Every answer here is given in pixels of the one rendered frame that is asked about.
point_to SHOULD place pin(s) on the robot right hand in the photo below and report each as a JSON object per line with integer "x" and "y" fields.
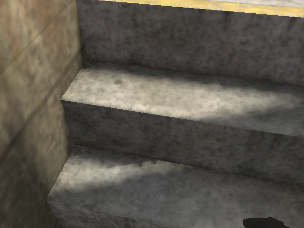
{"x": 268, "y": 222}

